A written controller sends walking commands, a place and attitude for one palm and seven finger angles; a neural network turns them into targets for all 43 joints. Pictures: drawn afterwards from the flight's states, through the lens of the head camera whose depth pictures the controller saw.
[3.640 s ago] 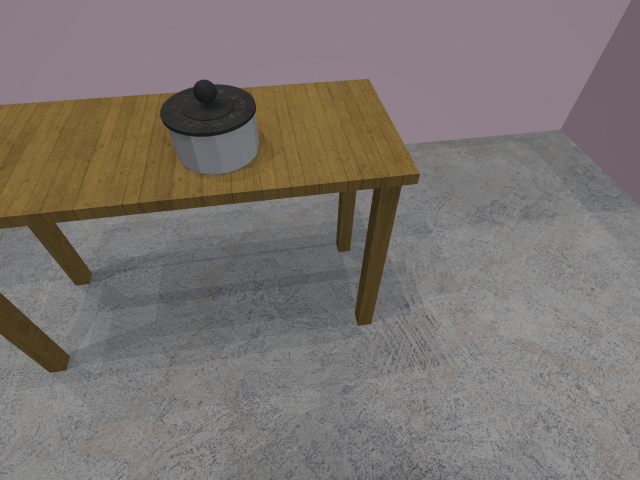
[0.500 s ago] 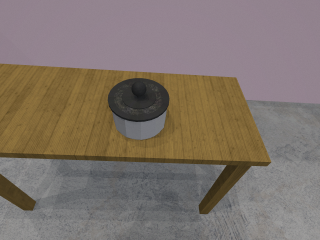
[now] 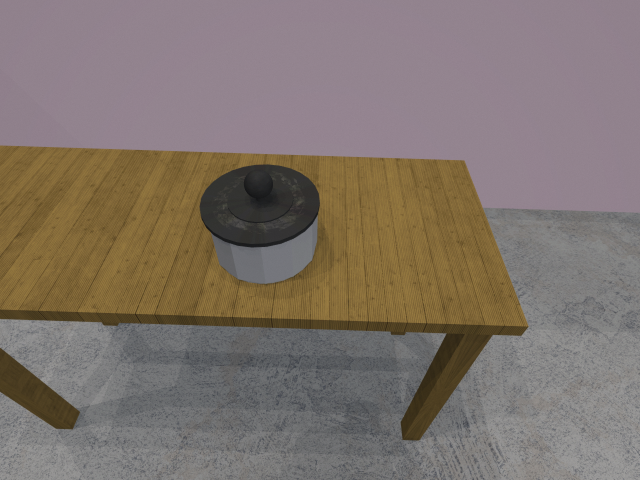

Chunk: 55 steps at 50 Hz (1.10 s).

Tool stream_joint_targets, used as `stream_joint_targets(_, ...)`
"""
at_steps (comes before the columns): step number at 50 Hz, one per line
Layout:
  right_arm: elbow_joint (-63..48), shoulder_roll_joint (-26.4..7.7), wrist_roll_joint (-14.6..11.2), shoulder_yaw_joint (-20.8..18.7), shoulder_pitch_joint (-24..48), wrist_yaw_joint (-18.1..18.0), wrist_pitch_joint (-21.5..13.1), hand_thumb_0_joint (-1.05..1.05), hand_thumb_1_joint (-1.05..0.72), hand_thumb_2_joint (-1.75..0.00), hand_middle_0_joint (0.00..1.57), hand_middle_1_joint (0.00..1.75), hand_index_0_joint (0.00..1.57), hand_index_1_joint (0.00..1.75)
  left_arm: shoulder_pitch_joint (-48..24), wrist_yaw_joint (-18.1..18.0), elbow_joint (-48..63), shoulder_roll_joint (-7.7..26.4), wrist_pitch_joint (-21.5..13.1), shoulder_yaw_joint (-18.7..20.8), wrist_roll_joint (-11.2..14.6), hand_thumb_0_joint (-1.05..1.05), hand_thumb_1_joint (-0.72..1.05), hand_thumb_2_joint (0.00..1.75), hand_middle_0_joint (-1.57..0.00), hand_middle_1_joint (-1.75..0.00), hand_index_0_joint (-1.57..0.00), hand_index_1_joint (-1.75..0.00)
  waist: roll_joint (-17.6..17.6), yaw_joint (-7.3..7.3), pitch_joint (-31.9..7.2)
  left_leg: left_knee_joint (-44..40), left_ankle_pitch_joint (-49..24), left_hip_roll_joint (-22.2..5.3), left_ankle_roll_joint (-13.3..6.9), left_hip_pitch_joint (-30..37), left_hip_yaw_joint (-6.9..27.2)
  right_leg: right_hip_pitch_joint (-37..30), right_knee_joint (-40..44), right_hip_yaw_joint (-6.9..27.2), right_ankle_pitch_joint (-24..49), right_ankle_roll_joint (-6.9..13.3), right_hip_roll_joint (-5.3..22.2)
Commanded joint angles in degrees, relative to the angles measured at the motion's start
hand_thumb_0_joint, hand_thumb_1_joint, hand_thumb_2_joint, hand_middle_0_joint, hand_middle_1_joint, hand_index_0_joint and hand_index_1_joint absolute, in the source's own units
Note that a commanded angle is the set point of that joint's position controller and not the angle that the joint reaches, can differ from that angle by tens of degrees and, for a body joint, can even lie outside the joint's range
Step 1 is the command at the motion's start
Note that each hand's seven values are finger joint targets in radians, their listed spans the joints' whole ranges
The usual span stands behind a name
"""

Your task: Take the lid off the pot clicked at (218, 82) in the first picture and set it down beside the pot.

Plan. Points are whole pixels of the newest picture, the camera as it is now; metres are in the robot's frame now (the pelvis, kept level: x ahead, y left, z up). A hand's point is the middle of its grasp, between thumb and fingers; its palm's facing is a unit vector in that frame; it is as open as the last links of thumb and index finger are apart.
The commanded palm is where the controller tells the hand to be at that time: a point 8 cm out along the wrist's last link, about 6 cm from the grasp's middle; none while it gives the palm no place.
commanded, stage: come to a stop and stand still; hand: left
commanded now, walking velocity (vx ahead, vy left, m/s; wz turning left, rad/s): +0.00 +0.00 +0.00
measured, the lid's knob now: (258, 184) +0.53 +0.13 +0.08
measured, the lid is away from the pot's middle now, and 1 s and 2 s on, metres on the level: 0.00 0.00 0.00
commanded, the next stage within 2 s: look again from close up in 0.24 s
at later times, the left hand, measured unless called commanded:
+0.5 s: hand out of the picture -0.02 +0.19 -0.19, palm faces +0.00 -0.98 -0.19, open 7.4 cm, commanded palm none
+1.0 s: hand out of the picture -0.05 +0.26 -0.19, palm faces -0.01 -0.98 -0.20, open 7.4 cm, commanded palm none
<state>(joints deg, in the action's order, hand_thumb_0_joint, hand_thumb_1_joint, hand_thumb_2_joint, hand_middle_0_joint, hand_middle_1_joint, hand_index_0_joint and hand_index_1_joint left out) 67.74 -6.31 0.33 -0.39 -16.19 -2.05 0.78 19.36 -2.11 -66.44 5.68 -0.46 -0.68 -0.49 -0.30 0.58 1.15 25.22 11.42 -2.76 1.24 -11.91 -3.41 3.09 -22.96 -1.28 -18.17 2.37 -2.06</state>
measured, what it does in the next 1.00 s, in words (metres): shifts its weight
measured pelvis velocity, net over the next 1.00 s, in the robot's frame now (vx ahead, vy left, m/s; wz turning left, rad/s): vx -0.03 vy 0.07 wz -0.01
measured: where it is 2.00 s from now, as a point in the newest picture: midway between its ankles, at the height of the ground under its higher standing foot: outside the picture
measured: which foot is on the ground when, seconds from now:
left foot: down 0.00-1.00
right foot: down 0.00-1.00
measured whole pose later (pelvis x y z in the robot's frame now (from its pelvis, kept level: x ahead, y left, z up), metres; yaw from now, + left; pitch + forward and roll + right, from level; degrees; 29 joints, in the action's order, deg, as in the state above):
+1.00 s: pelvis -0.03 +0.07 -0.01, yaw -1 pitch -1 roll -1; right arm 59.0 -9.4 0.3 -0.4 -15.5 -0.4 0.3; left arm 21.1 -2.2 -59.2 11.5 0.3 -0.5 -1.5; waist -1.7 -0.4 1.4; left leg 28.2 10.4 2.0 -4.7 -17.0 -4.9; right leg 9.1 -27.6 1.0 -17.4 -2.0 2.8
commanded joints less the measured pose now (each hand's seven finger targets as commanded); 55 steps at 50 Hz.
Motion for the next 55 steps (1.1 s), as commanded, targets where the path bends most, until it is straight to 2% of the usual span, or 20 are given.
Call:
stream_joint_targets(1,-1.4,-4.8,-0.1,-1.0,-2.1,-0.4,-0.8,0.00,-0.90,-0.90,0.20,0.30,0.20,0.30,5.1,-0.8,0.9,6.2,-0.9,1.3,0.0,0.00,0.90,0.90,-0.20,-0.30,-0.20,-0.30,-1.4,-0.29,3.8,-1.1,-7.3,-2.8,-1.8,3.6,3.7,8.6,5.7,7.1,18.9,-0.7,8.2)
stream_joint_targets(4,-1.6,-5.1,-0.1,-1.0,-1.4,-0.5,-0.8,0.00,-0.90,-0.90,0.20,0.30,0.20,0.30,5.6,-0.9,0.8,6.3,-0.8,1.3,0.0,0.00,0.90,0.90,-0.20,-0.30,-0.20,-0.30,-2.6,-0.47,3.7,-0.6,-7.7,-2.8,-1.8,3.6,3.4,7.9,5.4,7.0,22.1,-1.2,8.4)
stream_joint_targets(9,-1.9,-5.5,-0.1,-0.9,-0.6,-0.5,-0.7,0.00,-0.90,-0.90,0.20,0.30,0.20,0.30,5.5,-0.8,0.8,6.5,-0.6,1.2,0.0,0.00,0.90,0.90,-0.20,-0.30,-0.20,-0.30,-1.0,-0.59,4.9,-1.4,-7.0,-3.0,-1.9,3.7,3.8,9.0,5.6,6.8,18.2,-1.0,8.1)
stream_joint_targets(16,-2.5,-6.5,-0.1,-0.9,0.1,-0.4,-1.0,0.00,-0.90,-0.90,0.20,0.30,0.20,0.30,5.0,-0.7,0.9,7.0,-0.7,1.2,-0.1,0.00,0.90,0.90,-0.20,-0.30,-0.20,-0.30,-0.7,-0.64,3.3,-1.7,-9.6,-3.5,-2.2,5.2,4.2,8.1,4.9,6.4,19.7,-1.0,8.0)
stream_joint_targets(17,-7.5,-8.2,0.0,-0.6,4.6,0.3,-2.5,0.00,-0.90,-0.90,0.20,0.30,0.20,0.30,8.4,-2.8,1.0,8.1,-3.0,1.1,-1.6,0.00,0.90,0.90,-0.20,-0.30,-0.20,-0.30,0.5,-1.96,5.6,12.6,-13.9,-2.7,-1.1,-0.3,0.7,11.4,4.5,10.2,46.4,-4.3,11.0)
stream_joint_targets(18,-9.0,-6.0,-0.2,-0.8,4.7,0.4,-1.9,0.00,-0.90,-0.90,0.20,0.30,0.20,0.30,7.4,-2.7,2.2,11.3,-2.8,2.3,-0.8,0.00,0.90,0.90,-0.20,-0.30,-0.20,-0.30,0.4,-0.69,1.9,10.7,-7.4,-0.1,-0.8,-2.9,0.7,3.1,-0.3,9.8,63.6,-2.4,12.7)
stream_joint_targets(19,-9.3,-5.6,0.1,-0.8,0.4,0.3,-2.3,0.00,-0.90,-0.90,0.20,0.30,0.20,0.30,6.7,-2.5,3.7,10.9,-3.1,1.8,-0.1,0.00,0.90,0.90,-0.20,-0.30,-0.20,-0.30,-4.1,1.09,-4.0,6.7,-2.8,-0.7,-1.9,-1.2,1.3,0.5,-4.0,8.0,59.5,-0.6,12.5)
stream_joint_targets(20,-9.2,-6.7,0.1,-1.3,-0.8,0.2,-2.5,0.00,-0.90,-0.90,0.20,0.30,0.20,0.30,5.1,-2.3,4.8,9.8,-2.9,1.5,0.0,0.00,0.90,0.90,-0.20,-0.30,-0.20,-0.30,-5.1,1.27,-6.7,6.5,-5.7,-1.0,-2.6,1.5,2.1,1.2,-5.9,6.6,52.5,0.2,10.6)
stream_joint_targets(22,-9.3,-8.1,0.0,-1.8,-1.1,0.0,-2.4,0.00,-0.90,-0.90,0.20,0.30,0.20,0.30,5.6,-2.1,6.2,8.6,-2.7,1.8,-0.3,0.00,0.90,0.90,-0.20,-0.30,-0.20,-0.30,-5.8,0.40,-4.7,7.2,-11.2,-2.7,-3.4,1.4,3.5,4.5,-5.0,6.2,40.7,0.2,8.7)
stream_joint_targets(24,-10.1,-8.3,0.1,-1.8,0.4,0.2,-2.0,0.00,-0.90,-0.90,0.20,0.30,0.20,0.30,4.2,-1.8,7.3,8.5,-1.6,1.8,-0.5,0.00,0.90,0.90,-0.20,-0.30,-0.20,-0.30,0.2,-0.09,0.1,5.7,-10.9,-3.2,-3.1,0.2,4.8,9.0,-3.6,5.7,23.4,0.7,7.6)
stream_joint_targets(25,-10.3,-8.5,0.2,-1.7,1.1,0.2,-1.8,0.00,-0.90,-0.90,0.20,0.30,0.20,0.30,4.4,-1.7,7.5,8.7,-1.3,1.8,-0.6,0.00,0.90,0.90,-0.20,-0.30,-0.20,-0.30,1.6,-0.41,1.9,4.9,-9.4,-3.2,-3.2,-0.8,5.5,10.5,-2.8,5.9,17.2,0.6,7.1)
stream_joint_targets(30,-12.4,-9.8,0.4,-1.9,2.0,0.8,-1.4,0.00,-0.90,-0.90,0.20,0.30,0.20,0.30,2.3,-1.1,9.6,9.6,-0.2,1.6,-0.8,0.00,0.90,0.90,-0.20,-0.30,-0.20,-0.30,1.2,-0.47,6.1,-0.5,5.6,-3.2,-3.8,-5.0,8.6,13.9,-1.3,4.9,-1.0,0.4,5.1)
stream_joint_targets(35,-13.5,-11.1,0.5,-2.0,2.0,1.2,-1.3,0.00,-0.90,-0.90,0.20,0.30,0.20,0.30,3.2,-0.8,10.8,10.0,0.3,1.5,-0.9,0.00,0.90,0.90,-0.20,-0.30,-0.20,-0.30,3.5,-1.26,4.9,-7.1,16.6,-4.4,-4.4,-7.2,12.1,12.7,-3.1,2.6,-3.1,-0.4,4.1)
stream_joint_targets(38,-13.6,-11.0,0.3,-2.0,1.5,1.3,-1.6,0.00,-0.90,-0.90,0.20,0.30,0.20,0.30,3.8,-0.6,10.9,10.3,0.1,1.4,-1.0,0.00,0.90,0.90,-0.20,-0.30,-0.20,-0.30,1.8,-1.46,2.3,-7.9,14.8,-4.4,-4.7,-5.3,12.2,11.5,-3.0,2.1,-1.3,-0.4,4.5)
stream_joint_targets(41,-13.2,-11.2,0.2,-2.1,1.3,1.4,-1.7,0.00,-0.90,-0.90,0.20,0.30,0.20,0.30,4.7,-0.5,10.7,10.0,0.0,1.3,-1.0,0.00,0.90,0.90,-0.20,-0.30,-0.20,-0.30,3.5,-1.54,2.0,-8.6,14.9,-4.4,-4.6,-4.9,12.3,11.7,-2.6,2.3,-0.9,-0.7,4.8)
stream_joint_targets(43,-13.0,-10.7,0.1,-1.9,0.8,1.4,-1.8,0.00,-0.90,-0.90,0.20,0.30,0.20,0.30,5.0,-0.4,10.4,10.2,-0.1,1.3,-1.0,0.00,0.90,0.90,-0.20,-0.30,-0.20,-0.30,1.4,-1.57,1.9,-8.6,13.2,-4.3,-4.7,-4.0,11.9,11.6,-1.9,2.2,0.1,-0.6,5.0)
stream_joint_targets(45,-12.6,-11.0,0.0,-2.0,0.6,1.4,-1.9,0.00,-0.90,-0.90,0.20,0.30,0.20,0.30,5.3,-0.5,10.0,9.9,-0.1,1.1,-0.9,0.00,0.90,0.90,-0.20,-0.30,-0.20,-0.30,2.1,-1.29,1.2,-8.3,12.1,-4.3,-4.5,-2.7,11.7,11.9,-1.6,2.7,0.4,-0.7,5.4)
stream_joint_targets(47,-12.0,-10.8,-0.1,-1.8,0.3,1.4,-1.9,0.00,-0.90,-0.90,0.20,0.30,0.20,0.30,5.8,-0.5,9.5,9.9,-0.3,1.0,-0.9,0.00,0.90,0.90,-0.20,-0.30,-0.20,-0.30,2.3,-1.22,1.6,-8.2,11.0,-4.1,-4.4,-2.1,11.2,12.1,-1.0,2.9,1.1,-0.9,5.7)
stream_joint_targets(48,-11.8,-10.4,-0.2,-1.8,0.0,1.4,-2.0,0.00,-0.90,-0.90,0.20,0.30,0.20,0.30,6.1,-0.4,9.2,10.1,-0.3,1.1,-0.9,0.00,0.90,0.90,-0.20,-0.30,-0.20,-0.30,1.1,-1.37,1.0,-8.3,10.0,-4.3,-4.6,-1.5,11.2,11.8,-0.8,2.5,1.6,-0.9,5.8)
stream_joint_targets(55,-10.5,-10.3,-0.2,-1.9,0.0,1.4,-1.8,0.00,-0.90,-0.90,0.20,0.30,0.20,0.30,7.4,-0.4,7.3,9.5,-0.3,0.7,-0.9,0.00,0.90,0.90,-0.20,-0.30,-0.20,-0.30,2.0,-1.31,3.1,-8.9,13.5,-3.7,-4.2,-2.6,10.7,13.2,0.2,3.2,0.0,-1.0,6.2)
